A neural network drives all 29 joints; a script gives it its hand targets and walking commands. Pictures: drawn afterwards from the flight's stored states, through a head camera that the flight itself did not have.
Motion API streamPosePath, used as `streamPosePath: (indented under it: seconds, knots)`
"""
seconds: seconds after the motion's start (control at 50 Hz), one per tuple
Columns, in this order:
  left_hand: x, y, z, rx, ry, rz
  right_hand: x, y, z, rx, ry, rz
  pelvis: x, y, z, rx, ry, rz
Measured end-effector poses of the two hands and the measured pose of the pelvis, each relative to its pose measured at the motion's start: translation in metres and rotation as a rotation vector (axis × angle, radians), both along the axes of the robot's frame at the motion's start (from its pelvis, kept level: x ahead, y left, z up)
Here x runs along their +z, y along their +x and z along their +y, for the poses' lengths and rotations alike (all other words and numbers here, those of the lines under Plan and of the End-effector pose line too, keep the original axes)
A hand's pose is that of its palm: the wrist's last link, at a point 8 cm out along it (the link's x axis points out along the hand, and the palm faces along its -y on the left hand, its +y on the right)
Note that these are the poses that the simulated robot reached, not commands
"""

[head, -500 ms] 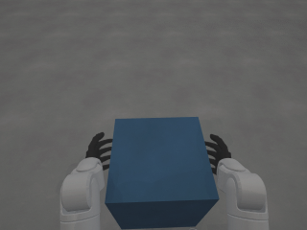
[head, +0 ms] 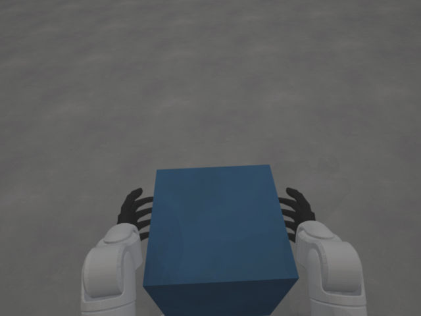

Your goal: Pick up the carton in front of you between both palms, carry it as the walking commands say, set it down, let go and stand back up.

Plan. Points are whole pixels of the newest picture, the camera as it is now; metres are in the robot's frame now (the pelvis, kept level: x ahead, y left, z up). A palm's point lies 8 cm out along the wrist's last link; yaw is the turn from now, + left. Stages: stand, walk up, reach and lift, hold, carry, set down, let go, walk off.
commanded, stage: carry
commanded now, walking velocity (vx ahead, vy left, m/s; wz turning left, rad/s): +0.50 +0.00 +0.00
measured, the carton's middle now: (216, 246) +0.27 +0.01 -0.01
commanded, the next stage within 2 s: none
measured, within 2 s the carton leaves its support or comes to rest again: neither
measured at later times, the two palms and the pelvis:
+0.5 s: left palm (140, 113) +0.60 +0.19 +0.07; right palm (256, 110) +0.58 -0.11 +0.08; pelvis +0.31 +0.05 +0.00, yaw -3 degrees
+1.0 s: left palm (151, 84) +0.73 +0.18 +0.07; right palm (252, 80) +0.73 -0.11 +0.07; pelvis +0.46 +0.03 -0.01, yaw +1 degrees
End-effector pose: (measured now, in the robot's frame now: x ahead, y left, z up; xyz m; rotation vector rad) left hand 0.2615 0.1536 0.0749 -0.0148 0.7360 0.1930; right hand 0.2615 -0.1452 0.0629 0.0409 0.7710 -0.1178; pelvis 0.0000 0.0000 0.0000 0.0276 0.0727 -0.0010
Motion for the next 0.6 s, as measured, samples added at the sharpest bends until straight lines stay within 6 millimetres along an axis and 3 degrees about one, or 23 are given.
streamPosePath:
  seconds: [0.14,0.22,0.28,0.36,0.44,0.6]
  knots:
    - [0.014,0.107,0.01,-0.034,-0.018,-0.096,0.018,0.098,0.01,-0.039,-0.009,-0.096,-0.011,0.104,0.018,-0.01,-0.015,-0.01]
    - [0.0,0.178,0.026,-0.048,-0.045,-0.119,0.011,0.164,0.026,-0.058,-0.029,-0.119,-0.032,0.172,0.036,-0.033,-0.027,-0.027]
    - [-0.015,0.223,0.035,-0.052,-0.069,-0.059,0.001,0.205,0.035,-0.067,-0.047,-0.059,-0.031,0.207,0.047,-0.047,-0.017,-0.022]
    - [-0.02,0.265,0.039,-0.066,-0.077,0.024,-0.002,0.242,0.039,-0.087,-0.049,0.025,-0.014,0.245,0.055,-0.058,-0.045,-0.01]
    - [-0.014,0.306,0.039,-0.07,-0.084,0.013,0.007,0.282,0.04,-0.089,-0.059,0.014,-0.003,0.282,0.056,-0.049,-0.062,-0.001]
    - [0.009,0.379,0.032,-0.028,-0.06,-0.089,0.023,0.369,0.032,-0.042,-0.039,-0.087,-0.008,0.364,0.038,-0.03,-0.036,-0.021]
